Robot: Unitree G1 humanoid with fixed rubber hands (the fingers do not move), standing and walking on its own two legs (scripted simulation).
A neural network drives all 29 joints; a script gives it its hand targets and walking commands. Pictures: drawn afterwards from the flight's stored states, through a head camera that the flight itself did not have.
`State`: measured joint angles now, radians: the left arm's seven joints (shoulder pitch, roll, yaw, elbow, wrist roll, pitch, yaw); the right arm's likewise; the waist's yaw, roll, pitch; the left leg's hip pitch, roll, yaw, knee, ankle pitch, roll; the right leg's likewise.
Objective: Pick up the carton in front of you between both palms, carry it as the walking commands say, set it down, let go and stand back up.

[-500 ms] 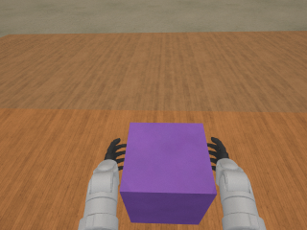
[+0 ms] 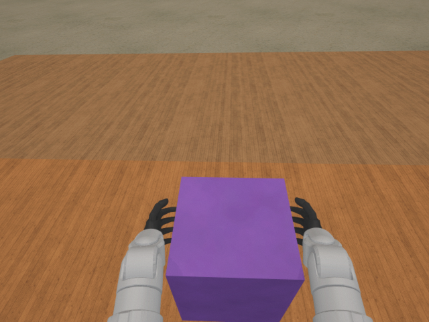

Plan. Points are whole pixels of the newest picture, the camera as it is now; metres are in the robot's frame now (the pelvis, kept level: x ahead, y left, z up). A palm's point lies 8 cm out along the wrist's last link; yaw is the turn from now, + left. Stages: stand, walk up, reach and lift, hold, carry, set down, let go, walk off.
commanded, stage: reach and lift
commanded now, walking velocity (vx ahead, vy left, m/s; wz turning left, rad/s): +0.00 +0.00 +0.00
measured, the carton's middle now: (231, 252) +0.29 +0.00 -0.04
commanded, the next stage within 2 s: hold in 0.14 s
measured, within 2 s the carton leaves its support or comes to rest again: neither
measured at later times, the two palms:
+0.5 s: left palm (151, 236) +0.27 +0.15 +0.05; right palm (315, 236) +0.27 -0.15 +0.05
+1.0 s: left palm (151, 234) +0.28 +0.15 +0.05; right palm (314, 234) +0.28 -0.15 +0.05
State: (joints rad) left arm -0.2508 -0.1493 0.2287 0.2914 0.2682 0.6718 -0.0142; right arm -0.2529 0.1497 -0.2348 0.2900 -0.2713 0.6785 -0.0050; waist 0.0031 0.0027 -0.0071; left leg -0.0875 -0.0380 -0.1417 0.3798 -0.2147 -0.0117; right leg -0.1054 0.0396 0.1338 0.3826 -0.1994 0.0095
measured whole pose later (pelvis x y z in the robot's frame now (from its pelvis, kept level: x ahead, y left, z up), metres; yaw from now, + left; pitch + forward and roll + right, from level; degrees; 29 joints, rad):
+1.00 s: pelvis -0.01 +0.00 +0.00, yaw +0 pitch -7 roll +0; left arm -0.27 -0.15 0.23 0.23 0.27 0.76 -0.02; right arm -0.27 0.15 -0.24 0.23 -0.27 0.76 0.00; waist 0.00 0.00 0.02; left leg -0.04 -0.03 -0.13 0.36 -0.20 -0.01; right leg -0.06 0.04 0.13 0.37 -0.19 0.01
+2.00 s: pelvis +0.34 +0.06 +0.00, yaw -1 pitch +5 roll +0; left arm -0.19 -0.14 0.14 -0.34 0.09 1.24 0.10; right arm -0.19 0.14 -0.12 -0.32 -0.11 1.23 -0.10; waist -0.02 0.00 -0.09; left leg -0.28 0.01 0.24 0.41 -0.23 0.08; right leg -0.50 -0.08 -0.09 1.08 -0.34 -0.02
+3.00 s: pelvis +1.02 +0.08 +0.00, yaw -1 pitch +4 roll -1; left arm -0.17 -0.13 0.11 -0.36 0.11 1.21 0.09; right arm -0.17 0.13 -0.12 -0.35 -0.10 1.20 -0.10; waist -0.02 -0.01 -0.03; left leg -0.27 0.03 0.23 0.37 -0.19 0.08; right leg -0.55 -0.09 -0.07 1.09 -0.28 -0.02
